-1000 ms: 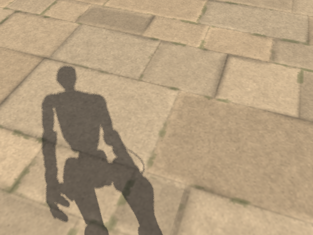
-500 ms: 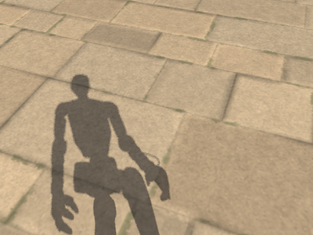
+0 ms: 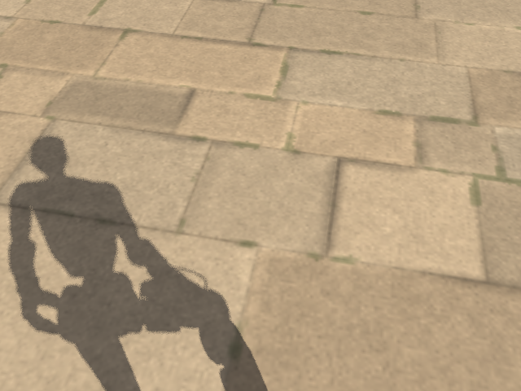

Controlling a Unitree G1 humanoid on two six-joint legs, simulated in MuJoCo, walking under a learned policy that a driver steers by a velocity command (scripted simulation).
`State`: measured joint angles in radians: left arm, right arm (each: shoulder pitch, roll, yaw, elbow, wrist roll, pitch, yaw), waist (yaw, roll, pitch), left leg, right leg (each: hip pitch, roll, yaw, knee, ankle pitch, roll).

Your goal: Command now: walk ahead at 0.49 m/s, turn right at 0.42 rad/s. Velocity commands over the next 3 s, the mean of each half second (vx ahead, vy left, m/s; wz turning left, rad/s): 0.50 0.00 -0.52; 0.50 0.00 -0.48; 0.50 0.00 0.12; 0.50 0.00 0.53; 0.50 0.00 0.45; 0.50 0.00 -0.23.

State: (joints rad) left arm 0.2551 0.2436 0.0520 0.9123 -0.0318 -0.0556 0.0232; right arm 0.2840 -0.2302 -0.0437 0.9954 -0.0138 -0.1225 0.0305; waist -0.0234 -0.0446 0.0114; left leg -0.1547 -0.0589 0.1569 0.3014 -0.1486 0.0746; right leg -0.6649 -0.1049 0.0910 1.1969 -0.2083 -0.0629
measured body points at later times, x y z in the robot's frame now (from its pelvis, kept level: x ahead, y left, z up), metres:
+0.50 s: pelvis +0.27 -0.10 -0.01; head +0.31 -0.12 +0.44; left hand +0.44 +0.13 -0.12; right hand +0.33 -0.40 -0.12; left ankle +0.28 +0.08 -0.65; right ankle +0.29 -0.17 -0.74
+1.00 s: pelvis +0.56 -0.14 +0.00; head +0.58 -0.14 +0.45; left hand +0.79 +0.03 -0.12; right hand +0.50 -0.42 -0.11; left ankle +0.63 -0.07 -0.74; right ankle +0.45 -0.24 -0.65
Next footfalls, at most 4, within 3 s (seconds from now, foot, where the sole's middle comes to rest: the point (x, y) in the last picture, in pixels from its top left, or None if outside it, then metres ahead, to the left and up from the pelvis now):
0.34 right None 0.33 -0.18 -0.78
0.82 left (298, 336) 0.67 -0.09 -0.78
1.34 right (418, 302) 0.76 -0.44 -0.78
1.86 left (344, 211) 1.11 -0.28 -0.78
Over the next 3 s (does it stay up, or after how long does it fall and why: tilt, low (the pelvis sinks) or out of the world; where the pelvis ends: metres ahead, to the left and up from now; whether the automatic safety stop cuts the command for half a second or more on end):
stays up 1.53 -0.32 0.00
